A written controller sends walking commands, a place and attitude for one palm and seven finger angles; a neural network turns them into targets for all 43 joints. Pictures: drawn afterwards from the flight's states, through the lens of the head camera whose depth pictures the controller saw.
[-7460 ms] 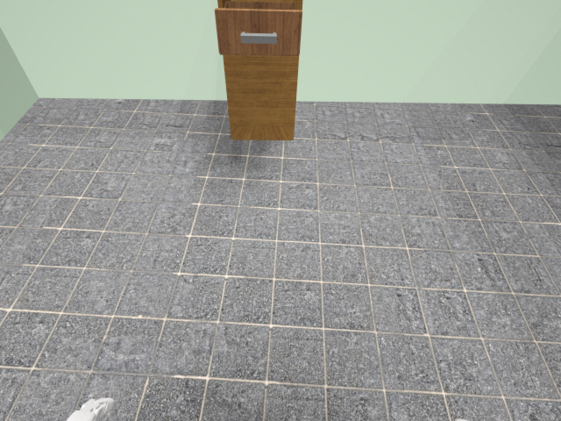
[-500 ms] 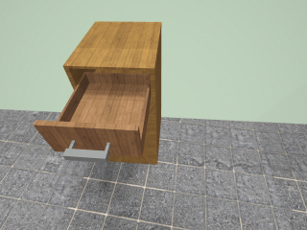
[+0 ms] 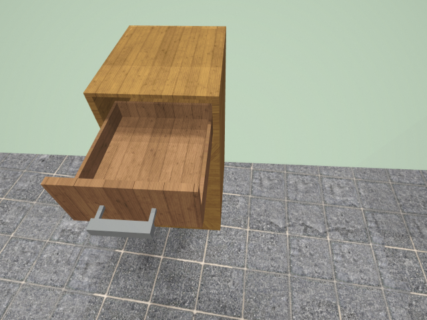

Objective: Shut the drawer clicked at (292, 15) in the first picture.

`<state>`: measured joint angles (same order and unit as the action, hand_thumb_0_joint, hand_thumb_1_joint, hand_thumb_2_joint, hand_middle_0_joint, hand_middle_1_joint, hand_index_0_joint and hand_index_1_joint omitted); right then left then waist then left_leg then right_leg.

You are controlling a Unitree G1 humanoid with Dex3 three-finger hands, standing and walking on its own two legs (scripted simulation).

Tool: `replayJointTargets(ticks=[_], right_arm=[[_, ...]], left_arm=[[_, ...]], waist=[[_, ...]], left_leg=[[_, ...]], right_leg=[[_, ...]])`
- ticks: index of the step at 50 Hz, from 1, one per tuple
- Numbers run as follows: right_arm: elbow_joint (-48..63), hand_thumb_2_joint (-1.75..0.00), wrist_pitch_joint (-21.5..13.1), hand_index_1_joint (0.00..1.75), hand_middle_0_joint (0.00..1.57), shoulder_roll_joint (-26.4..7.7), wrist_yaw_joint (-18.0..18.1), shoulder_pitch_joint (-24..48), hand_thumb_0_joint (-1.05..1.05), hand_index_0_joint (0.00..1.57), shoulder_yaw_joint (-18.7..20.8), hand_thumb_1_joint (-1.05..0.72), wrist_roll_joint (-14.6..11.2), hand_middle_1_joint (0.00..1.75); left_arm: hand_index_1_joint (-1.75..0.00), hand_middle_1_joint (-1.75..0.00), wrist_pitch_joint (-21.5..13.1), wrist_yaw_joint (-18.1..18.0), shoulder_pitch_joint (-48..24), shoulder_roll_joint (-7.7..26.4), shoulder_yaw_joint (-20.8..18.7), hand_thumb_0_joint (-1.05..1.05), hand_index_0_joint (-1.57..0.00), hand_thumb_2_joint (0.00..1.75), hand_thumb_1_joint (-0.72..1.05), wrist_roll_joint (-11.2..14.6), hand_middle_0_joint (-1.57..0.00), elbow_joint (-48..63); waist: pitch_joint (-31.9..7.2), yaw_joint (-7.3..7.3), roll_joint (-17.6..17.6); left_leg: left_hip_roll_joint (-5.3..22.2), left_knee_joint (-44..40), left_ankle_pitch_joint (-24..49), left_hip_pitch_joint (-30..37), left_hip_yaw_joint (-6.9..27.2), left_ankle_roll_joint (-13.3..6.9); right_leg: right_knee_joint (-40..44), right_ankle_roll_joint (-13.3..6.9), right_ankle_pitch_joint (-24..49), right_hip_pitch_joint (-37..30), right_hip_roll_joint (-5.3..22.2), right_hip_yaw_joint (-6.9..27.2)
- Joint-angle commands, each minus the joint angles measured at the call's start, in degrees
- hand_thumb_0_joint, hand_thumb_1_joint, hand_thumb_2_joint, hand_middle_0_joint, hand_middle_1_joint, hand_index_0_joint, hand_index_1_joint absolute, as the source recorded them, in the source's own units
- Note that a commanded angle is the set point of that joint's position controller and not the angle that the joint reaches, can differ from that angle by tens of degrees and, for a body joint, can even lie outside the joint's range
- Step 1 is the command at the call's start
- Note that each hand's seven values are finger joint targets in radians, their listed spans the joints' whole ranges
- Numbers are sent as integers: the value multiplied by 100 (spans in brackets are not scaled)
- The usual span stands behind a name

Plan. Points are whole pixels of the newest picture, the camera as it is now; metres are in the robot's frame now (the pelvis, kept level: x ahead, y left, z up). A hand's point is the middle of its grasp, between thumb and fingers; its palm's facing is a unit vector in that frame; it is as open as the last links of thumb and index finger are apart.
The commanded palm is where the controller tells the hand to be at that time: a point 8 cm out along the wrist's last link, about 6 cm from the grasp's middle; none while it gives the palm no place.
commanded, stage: come to a stop and stand still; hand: left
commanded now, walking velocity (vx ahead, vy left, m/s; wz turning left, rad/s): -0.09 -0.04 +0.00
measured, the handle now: (124, 219) +0.32 +0.22 -0.04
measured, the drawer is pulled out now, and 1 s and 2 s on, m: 0.30 0.30 0.30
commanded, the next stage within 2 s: look again from close up in 1.10 s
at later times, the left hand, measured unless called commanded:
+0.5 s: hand out of the picture -0.07 +0.18 -0.17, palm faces +0.04 -0.98 -0.19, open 7.4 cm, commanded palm none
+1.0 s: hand out of the picture -0.16 +0.15 -0.18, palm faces +0.13 -0.98 -0.14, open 7.4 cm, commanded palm none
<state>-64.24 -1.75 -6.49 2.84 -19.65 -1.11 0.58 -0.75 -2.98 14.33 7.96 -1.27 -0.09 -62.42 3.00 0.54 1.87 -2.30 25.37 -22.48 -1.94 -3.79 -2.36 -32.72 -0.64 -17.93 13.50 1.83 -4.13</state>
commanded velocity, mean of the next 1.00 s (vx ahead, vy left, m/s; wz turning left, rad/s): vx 0.00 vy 0.00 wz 0.00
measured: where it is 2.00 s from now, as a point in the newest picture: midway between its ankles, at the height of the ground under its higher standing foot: outside the picture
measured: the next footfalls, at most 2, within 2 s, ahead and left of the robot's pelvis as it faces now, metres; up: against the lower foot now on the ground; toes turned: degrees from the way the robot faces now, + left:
right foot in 1.36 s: -0.10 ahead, -0.11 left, +0.01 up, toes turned +3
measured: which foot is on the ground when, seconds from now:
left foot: down 0.00-1.00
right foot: down 0.00-1.00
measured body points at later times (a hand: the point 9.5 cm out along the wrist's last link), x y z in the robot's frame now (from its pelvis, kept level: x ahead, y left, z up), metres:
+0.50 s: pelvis -0.08 +0.01 +0.00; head -0.10 +0.01 +0.45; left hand -0.07 +0.23 -0.15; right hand -0.05 -0.23 -0.15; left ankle -0.05 +0.10 -0.73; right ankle -0.01 -0.11 -0.73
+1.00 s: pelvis -0.12 +0.01 +0.00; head -0.14 +0.01 +0.45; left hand -0.17 +0.20 -0.16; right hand -0.12 -0.20 -0.17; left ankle -0.05 +0.10 -0.73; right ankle -0.01 -0.10 -0.73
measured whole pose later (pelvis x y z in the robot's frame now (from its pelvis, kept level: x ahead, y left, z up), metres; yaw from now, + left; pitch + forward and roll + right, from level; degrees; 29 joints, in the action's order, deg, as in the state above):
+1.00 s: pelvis -0.12 +0.01 +0.00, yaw +3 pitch -4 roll +0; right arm -62.7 1.9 -7.7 0.7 -18.7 1.1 1.3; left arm 0.5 -2.0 23.1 4.7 -1.0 -1.7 -61.3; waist 1.2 -0.5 0.1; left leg -2.6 32.8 -16.2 -17.6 -3.1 -2.9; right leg -32.6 -1.2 -15.3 20.3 0.0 0.5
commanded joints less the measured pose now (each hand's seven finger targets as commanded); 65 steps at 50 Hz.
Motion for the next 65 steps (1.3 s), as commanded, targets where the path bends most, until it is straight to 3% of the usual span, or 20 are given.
replayJointTargets(ticks=[1, 5, 6, 7, 8, 9, 13, 14, 16, 31, 45, 49, 51, 54, 56, 57, 58, 60, 62, 65], right_arm=[[41, -90, -46, 30, 20, -619, 93, -584, 0, 20, 161, -90, -3, 30], [100, -90, 0, 30, 20, -588, 78, -384, 0, 20, 200, -90, -3, 30], [538, -90, -16, 30, 20, -1033, -24, 158, 0, 20, 359, -90, -115, 30], [867, -90, -27, 30, 20, -919, -63, 182, 0, 20, 285, -90, -98, 30], [857, -90, -20, 30, 20, -476, -79, 18, 0, 20, 254, -90, -98, 30], [777, -90, 43, 30, 20, -344, -71, 88, 0, 20, 248, -90, -78, 30], [608, -90, 125, 30, 20, -537, -132, -249, 0, 20, 244, -90, 33, 30], [710, -90, 139, 30, 20, -686, -131, -121, 0, 20, 253, -90, 70, 30], [831, -90, 190, 30, 20, -807, -204, 174, 0, 20, 270, -90, 86, 30], [643, -90, 169, 30, 20, -813, -186, -250, 0, 20, 239, -90, 78, 30], [463, -90, 224, 30, 20, -728, -160, 115, 0, 20, 328, -90, 55, 30], [397, -90, 316, 30, 20, -518, -172, -257, 0, 20, 328, -90, 72, 30], [225, -90, 378, 30, 20, -341, -163, -725, 0, 20, 356, -90, 77, 30], [60, -90, 355, 30, 20, -239, -159, -1283, 0, 20, 367, -90, 67, 30], [163, -90, 175, 30, 20, -162, -176, -1067, 0, 20, 274, -90, 43, 30], [243, -90, 110, 30, 20, -358, -148, -822, 0, 20, 299, -90, 88, 30], [416, -90, 69, 30, 20, -569, -113, -527, 0, 20, 299, -90, 123, 30], [587, -90, 71, 30, 20, -648, -105, 363, 0, 20, 294, -90, 71, 30], [658, -90, 67, 30, 20, -665, -114, 514, 0, 20, 273, -90, 51, 30], [497, -90, 84, 30, 20, -657, -101, 99, 0, 20, 258, -90, 77, 30]], left_arm=[[-30, -30, -8, -19, 546, 394, -68, 0, -20, 90, 90, 21, -20, 183], [-30, -30, 10, -24, 465, 469, -101, 0, -20, 90, 90, -1, -20, 254], [-30, -30, -109, -182, 1035, 846, -114, 0, -20, 90, 90, -76, -20, 0], [-30, -30, -180, -128, 1075, 967, -161, 0, -20, 90, 90, -110, -20, 76], [-30, -30, -197, -97, 952, 893, -155, 0, -20, 90, 90, -85, -20, 216], [-30, -30, -193, -99, 711, 769, -47, 0, -20, 90, 90, -114, -20, 301], [-30, -30, -12, 4, 114, 715, 41, 0, -20, 90, 90, -16, -20, 525], [-30, -30, 15, 25, 131, 689, 41, 0, -20, 90, 90, -10, -20, 546], [-30, -30, 67, 30, 209, 707, 36, 0, -20, 90, 90, -112, -20, 576], [-30, -30, -3, 96, 967, 450, 6, 0, -20, 90, 90, -103, -20, 461], [-30, -30, 73, 107, 1559, 54, -56, 0, -20, 90, 90, -161, -20, 234], [-30, -30, 49, 83, 1163, 243, -66, 0, -20, 90, 90, -139, -20, 342], [-30, -30, 60, 54, 762, 410, -131, 0, -20, 90, 90, -114, -20, 433], [-30, -30, 97, -18, 53, 509, -229, 0, -20, 90, 90, -101, -20, 666], [-30, -30, 103, 20, 380, 378, -169, 0, -20, 90, 90, -101, -20, 621], [-30, -30, 127, 44, 617, 193, -144, 0, -20, 90, 90, -92, -20, 605], [-30, -30, 118, 59, 765, 68, -140, 0, -20, 90, 90, -71, -20, 614], [-30, -30, 184, 84, 1040, 33, -124, 0, -20, 90, 90, -168, -20, 444], [-30, -30, 194, 119, 1202, -23, -99, 0, -20, 90, 90, -166, -20, 400], [-30, -30, 44, 123, 1123, -103, -15, 0, -20, 90, 90, -103, -20, 406]], waist=[[-179, -89, -146], [-366, -80, -89], [-575, -319, -1197], [-684, -275, -1219], [-1108, -126, -1293], [-1068, -31, -991], [-134, 173, 299], [212, 103, 422], [820, 16, 268], [264, 0, -325], [313, -267, 35], [519, 57, -759], [189, 314, -1324], [0, 601, -1307], [384, 317, -327], [713, 132, 698], [849, -11, 1178], [623, -391, 1219], [582, -469, 618], [660, -287, -221]], left_leg=[[962, -292, 4964, -248, 617, 120], [927, -277, 4316, -213, 522, 91], [1077, 1148, 4728, -726, 344, 148], [549, 1596, 3122, -1428, 99, 308], [313, 1705, 260, -1657, 276, 244], [368, 1358, -517, -1653, 261, 231], [642, -81, 798, -832, 472, 162], [900, -369, 276, -1357, 760, 37], [790, -637, -771, -2006, 849, 27], [662, -748, -748, -1939, 882, -48], [799, -964, -1641, -2971, 1165, -165], [238, 249, -884, -1845, 667, 30], [-54, 1633, -65, -774, 171, 137], [113, 1912, 339, -22, 160, 114], [269, 5, -72, -593, 436, 77], [824, -916, -986, -1394, 1446, -63], [1499, -1672, -1398, -2316, 2113, -366], [1617, -1962, -1794, -3534, 2065, -581], [1559, -1834, -1384, -3640, 1830, -663], [1223, -1163, -812, -2534, 1524, -428]], right_leg=[[92, -225, 2962, -595, 435, 483], [202, -226, 2964, -653, 489, 558], [450, -29, 4490, -789, 558, 405], [377, -291, 6296, -1633, 946, 684], [294, -770, 6746, -1810, 1482, 1262], [316, -913, 6614, -1581, 1640, 1156], [710, -342, 709, 307, 677, 728], [965, -231, -180, 402, 468, 663], [1187, -225, -1068, 599, 405, 738], [1260, -149, -1077, 381, 319, 845], [209, -79, -580, -164, -41, 724], [1563, -310, -2242, 1501, 417, 1620], [2267, -432, -2597, 2266, 847, 1943], [2219, -410, -1985, 2765, 874, 1557], [1210, -314, -1664, 2182, 449, 1310], [424, -198, -1306, 1933, 14, 1017], [-451, -70, -388, 1187, -235, 515], [-1512, -46, 38, 21, -114, 473], [-1846, -36, -21, -133, -117, 507], [416, -70, -150, -26, -32, 496]])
